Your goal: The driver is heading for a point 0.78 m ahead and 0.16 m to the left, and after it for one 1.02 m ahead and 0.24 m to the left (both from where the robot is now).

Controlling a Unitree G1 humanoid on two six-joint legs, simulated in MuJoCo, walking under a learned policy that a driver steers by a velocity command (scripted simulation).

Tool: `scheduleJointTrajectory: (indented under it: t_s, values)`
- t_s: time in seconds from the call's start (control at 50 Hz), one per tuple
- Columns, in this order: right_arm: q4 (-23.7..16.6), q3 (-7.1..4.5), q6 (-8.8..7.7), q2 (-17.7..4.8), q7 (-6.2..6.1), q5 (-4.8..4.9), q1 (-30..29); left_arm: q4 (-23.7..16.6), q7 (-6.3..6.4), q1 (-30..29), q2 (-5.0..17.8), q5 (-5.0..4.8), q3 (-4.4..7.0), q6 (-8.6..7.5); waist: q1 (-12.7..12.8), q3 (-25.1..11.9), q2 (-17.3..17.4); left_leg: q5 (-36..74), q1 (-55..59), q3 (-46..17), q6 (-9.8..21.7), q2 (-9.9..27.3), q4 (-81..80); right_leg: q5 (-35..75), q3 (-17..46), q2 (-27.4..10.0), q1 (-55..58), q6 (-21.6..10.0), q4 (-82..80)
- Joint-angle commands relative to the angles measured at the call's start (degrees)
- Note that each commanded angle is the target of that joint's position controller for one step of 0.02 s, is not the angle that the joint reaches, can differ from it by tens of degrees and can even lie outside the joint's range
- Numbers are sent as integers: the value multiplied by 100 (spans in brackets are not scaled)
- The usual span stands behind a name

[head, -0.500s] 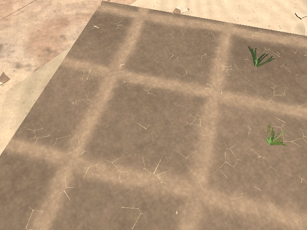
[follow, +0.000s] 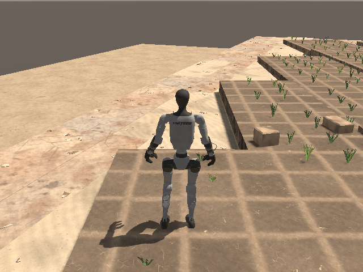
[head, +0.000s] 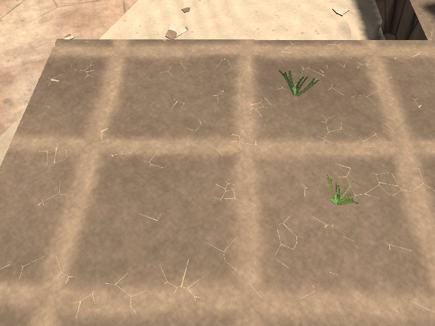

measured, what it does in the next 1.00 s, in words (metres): walks ahead: left foot, then right foot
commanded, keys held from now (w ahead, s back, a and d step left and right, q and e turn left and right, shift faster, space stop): no key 0.10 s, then w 0.38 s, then no key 0.52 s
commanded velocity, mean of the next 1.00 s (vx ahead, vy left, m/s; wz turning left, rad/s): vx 0.18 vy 0.00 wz -0.10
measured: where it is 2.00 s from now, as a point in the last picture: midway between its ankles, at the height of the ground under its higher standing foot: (222, 307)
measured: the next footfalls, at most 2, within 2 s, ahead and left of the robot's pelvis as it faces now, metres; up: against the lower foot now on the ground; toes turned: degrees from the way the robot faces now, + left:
left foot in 0.08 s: +0.06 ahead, +0.14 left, +0.00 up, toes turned -4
right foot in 0.46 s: +0.09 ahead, -0.12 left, +0.00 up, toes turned -4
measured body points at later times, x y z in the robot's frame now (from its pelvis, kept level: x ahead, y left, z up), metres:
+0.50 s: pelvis +0.07 -0.01 +0.00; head +0.08 -0.02 +0.45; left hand +0.25 +0.24 -0.08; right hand +0.09 -0.30 -0.13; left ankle +0.02 +0.14 -0.72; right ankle +0.05 -0.12 -0.74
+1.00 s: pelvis +0.19 +0.00 +0.00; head +0.22 +0.01 +0.45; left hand +0.29 +0.26 -0.13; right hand +0.35 -0.26 -0.10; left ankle +0.28 +0.09 -0.73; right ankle +0.11 -0.14 -0.69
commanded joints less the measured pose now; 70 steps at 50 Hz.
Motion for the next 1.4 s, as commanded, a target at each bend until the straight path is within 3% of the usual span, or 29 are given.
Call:
scheduleJointTrajectory:
  t_s: [0.02, 0.06, 0.08, 0.1, 0.12, 0.14, 0.2, 0.36, 0.44, 0.46, 0.48, 0.5, 0.52, 0.56, 0.68, 0.76, 0.82, 0.86, 0.88, 0.9, 0.94, 1.0, 1.08, 1.12, 1.14, 1.22, 1.26, 1.32, 1.4]
  values:
    - [-317, -135, -87, -490, 61, 10, 287, -404, 10, -111, 785, 8, 176, -36, -91, -981, -963, 158, 654, 203, 122, -45, -624, -29, 1628, -1438, 729, -937, -671]
    - [-273, -146, -131, -458, 123, -43, 549, -349, 22, -32, 658, -35, 106, 2, -245, -885, -871, 863, 1376, 323, 362, 5, -1812, -280, 1502, -1190, 470, -621, -390]
    - [-325, -200, -137, -763, 116, -169, 640, -310, 30, 190, 450, -3, 38, -9, -163, -822, -296, 1014, 1737, -402, 640, 769, -2312, -928, 1157, -820, 82, -270, 198]
    - [-345, -293, -105, -1242, 96, -278, 449, -442, 17, 280, 318, -5, 19, -61, 161, -495, 1171, 1487, 1591, -1618, 1349, 1708, -2707, -1984, 102, 71, -645, 64, 1002]
    - [-446, -223, -146, -912, 84, -358, 402, -465, 27, 50, 676, 61, 107, -126, -113, -533, 1367, 810, 1175, -2350, 1921, 2219, -3065, -2565, 107, -97, -610, 276, 2040]
    - [-504, -198, -183, -829, 58, -273, 318, -416, 14, -8, 874, -4, 188, -140, -135, -424, 1067, -194, 1238, -2227, 1877, 2005, -3168, -2286, 195, -177, -808, 317, 2663]
    - [-327, -183, -228, -751, -16, 36, 604, -143, -30, 182, 555, 7, 128, -142, -192, -104, 919, -1231, 1964, -1791, 1459, 1521, -3327, -1519, 8, -373, -1651, 473, 3175]
    - [-183, -271, -243, -985, 11, 112, 1265, -203, -188, -421, 142, -132, -61, -530, -572, -66, 1060, -209, 1736, -844, 1490, 1255, -3350, -1320, -956, -494, -140, 346, 757]
    - [-164, -192, -213, -799, 107, 182, 1190, 154, -197, 460, 292, -172, 22, -578, -31, -225, 724, -278, 774, -710, 1296, 1145, -2745, -461, -1016, -420, 1812, 14, -495]
    - [-206, -81, -258, -460, 141, 110, 1055, 271, -145, 1020, 406, -187, 66, -574, 252, -495, 529, -279, 201, -404, 1020, 894, -2043, -615, -496, -845, 2728, -119, -548]
    - [-423, 70, -350, 52, 189, -23, 805, 350, -74, 1686, 883, -86, 163, -557, 468, -823, -795, -625, -972, 403, 571, 268, -14, -1116, 1228, -2085, 3695, -544, -920]
    - [-690, -24, -476, -301, 140, 98, 713, 394, -142, 1824, 1380, 4, 289, -573, 437, -566, -1631, -1330, -2006, 467, 468, -12, 1183, -1534, 2791, -2922, 3394, -1328, -1433]
    - [-635, -154, -513, -741, 127, 138, 661, 355, -177, 1528, 929, -6, 155, -632, 331, -150, -1089, -1147, -2245, 187, 472, 328, 1853, -1182, 2543, -2785, 3077, -1421, -1431]
    - [-456, -176, -484, -711, 173, 73, 781, 248, -201, 952, 540, -2, 9, -669, 52, -28, -791, -362, -2041, 229, 458, 522, 1914, 569, 1332, -2205, 2689, -1092, -1380]
    - [-484, 19, -354, -69, 223, -12, 465, 398, -43, 568, 530, 18, -17, -505, -117, -215, -691, 1147, -430, 602, 142, 337, 17, 3260, -414, -1487, 1621, -800, -1310]
    - [-620, -23, -335, -266, 265, 10, 107, 635, -35, 793, 677, -49, 17, -448, -8, -345, -721, 1680, 155, 535, 305, 127, -869, 3110, -266, -1687, 1722, -752, -1038]
    - [-521, -126, -362, -458, 265, -64, 464, 702, -34, 592, 614, -122, -7, -434, -323, -507, -515, 2255, 1025, 568, 616, -20, -1761, 2596, -175, -1550, 1739, -506, -383]
    - [-562, -253, -375, -1072, 158, -184, 853, 739, -55, 1169, 297, 131, -125, -519, -203, -1296, 464, 5706, 2943, -430, 1190, 1086, -1481, 728, -508, -848, 891, 63, 947]
    - [-501, -149, -292, -704, 125, -222, 980, 886, -41, 1674, -23, 122, -238, -493, -158, -1964, 1264, 5907, 3552, -1457, 2094, 1988, -1604, -1838, -490, -563, 362, 396, 2024]
    - [-456, -33, -241, -340, 156, -100, 986, 866, -40, 1298, 279, 30, -181, -393, -322, -1811, 1193, 5052, 3198, -1856, 2269, 2054, -1992, -3286, -241, -563, 118, 569, 2636]
    - [-454, -3, -215, -356, 210, -52, 432, 852, 25, 936, 444, -76, -92, -160, -195, -1020, 620, 2816, 2341, -1543, 1902, 1739, -2414, -3181, -237, -792, -273, 650, 2961]
    - [-511, -44, -152, -474, 195, -128, -307, 970, 118, 991, 255, -11, -104, 34, 79, -505, 777, 1282, 999, -905, 1542, 1259, -2883, -2375, -421, -881, 497, 694, 1923]
    - [-378, -14, -79, -333, 112, -44, -378, 1260, 61, 1218, 71, 61, -133, -34, 189, -674, 690, 34, 547, -350, 1300, 913, -2768, -549, -783, -712, 1634, 496, 390]
    - [-235, 41, -61, -208, 119, -36, -128, 1094, 75, 888, 300, 193, -105, -59, 59, -294, 385, -968, 176, -333, 813, 613, -2647, -450, -442, -995, 1672, 259, -161]
    - [-300, -20, -49, -357, 122, -26, -96, 1056, 129, 741, 722, 125, 6, -59, -142, 37, -120, -924, 207, -83, 633, 327, -2489, -1439, -347, -1135, 1044, 65, -258]
    - [-428, -108, -50, -359, 49, 34, -209, 1029, 210, 541, 627, 101, 69, -210, -96, 116, -1038, 612, 308, 451, 598, -163, -1082, -1513, -55, -1461, 712, -70, -716]
    - [-457, -146, -17, -298, 91, 58, -121, 973, 247, 740, 688, 41, 122, -290, 73, -125, -1243, -225, -191, 761, 656, -275, -83, -2054, 509, -2145, 1175, -499, -918]
    - [-799, -149, -44, -239, 248, 178, -568, 921, 278, 862, 820, -21, 165, -444, 279, 357, -984, -1188, -1491, 291, 789, 390, 977, -2253, 1307, -2992, 1709, -975, -1396]
    - [-643, -131, -104, -206, 412, 171, -174, 859, 130, 385, 977, -99, 227, -436, 85, 169, -775, -336, -101, 965, 750, 225, -175, -1184, -179, -2305, 1457, -509, -1251]
Keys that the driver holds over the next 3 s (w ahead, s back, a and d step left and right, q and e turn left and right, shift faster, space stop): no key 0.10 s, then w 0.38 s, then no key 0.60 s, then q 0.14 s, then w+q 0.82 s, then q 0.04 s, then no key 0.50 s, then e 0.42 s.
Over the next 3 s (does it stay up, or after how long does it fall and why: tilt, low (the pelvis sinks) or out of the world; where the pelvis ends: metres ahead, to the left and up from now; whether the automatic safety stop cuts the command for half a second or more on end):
stays up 0.74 0.18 0.00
